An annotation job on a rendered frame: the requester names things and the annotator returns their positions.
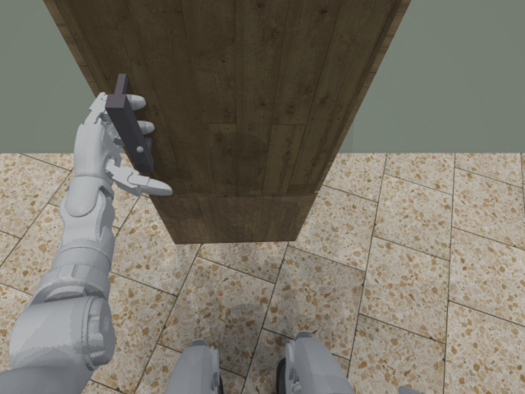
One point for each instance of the handle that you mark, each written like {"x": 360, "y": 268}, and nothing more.
{"x": 123, "y": 118}

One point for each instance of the left robot forearm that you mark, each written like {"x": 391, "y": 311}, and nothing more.
{"x": 84, "y": 256}

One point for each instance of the left robot upper arm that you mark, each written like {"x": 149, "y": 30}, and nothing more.
{"x": 57, "y": 346}

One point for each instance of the cupboard door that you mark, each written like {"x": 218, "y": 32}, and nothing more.
{"x": 246, "y": 96}

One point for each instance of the left robot thigh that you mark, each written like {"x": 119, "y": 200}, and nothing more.
{"x": 196, "y": 371}

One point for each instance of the left robot hand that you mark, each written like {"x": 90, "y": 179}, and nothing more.
{"x": 94, "y": 145}

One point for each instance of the robot thigh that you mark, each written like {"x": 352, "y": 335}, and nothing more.
{"x": 196, "y": 371}
{"x": 309, "y": 362}

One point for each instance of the right robot thigh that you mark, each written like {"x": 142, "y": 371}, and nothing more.
{"x": 309, "y": 362}

